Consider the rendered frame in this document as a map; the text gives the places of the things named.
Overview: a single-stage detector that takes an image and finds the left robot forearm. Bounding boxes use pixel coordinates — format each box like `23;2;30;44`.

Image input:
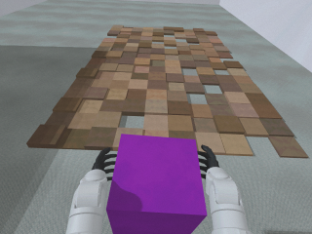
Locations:
65;169;107;234

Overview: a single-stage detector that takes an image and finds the right robot hand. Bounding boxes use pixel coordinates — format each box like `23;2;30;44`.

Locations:
197;144;219;179

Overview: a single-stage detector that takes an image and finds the right robot forearm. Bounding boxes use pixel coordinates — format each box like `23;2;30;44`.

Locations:
206;167;253;234

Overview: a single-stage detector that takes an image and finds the carton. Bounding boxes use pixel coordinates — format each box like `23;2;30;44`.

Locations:
106;134;208;234

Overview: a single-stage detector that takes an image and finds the left robot hand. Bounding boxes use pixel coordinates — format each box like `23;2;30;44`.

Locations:
92;147;117;181

